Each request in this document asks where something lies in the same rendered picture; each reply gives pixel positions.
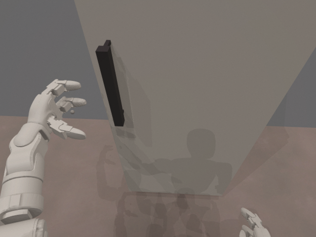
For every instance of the robot left forearm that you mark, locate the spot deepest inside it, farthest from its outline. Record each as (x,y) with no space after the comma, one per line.
(20,197)

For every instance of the handle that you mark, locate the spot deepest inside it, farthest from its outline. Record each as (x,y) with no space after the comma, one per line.
(106,64)

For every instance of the fridge door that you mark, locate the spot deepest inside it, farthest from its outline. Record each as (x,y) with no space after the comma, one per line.
(198,81)

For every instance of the robot right hand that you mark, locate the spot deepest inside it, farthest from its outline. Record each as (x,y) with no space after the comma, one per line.
(255,223)

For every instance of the left robot upper arm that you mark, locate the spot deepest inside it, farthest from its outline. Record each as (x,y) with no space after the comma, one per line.
(29,228)

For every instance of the robot left hand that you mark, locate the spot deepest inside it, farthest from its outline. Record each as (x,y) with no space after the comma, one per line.
(44,107)

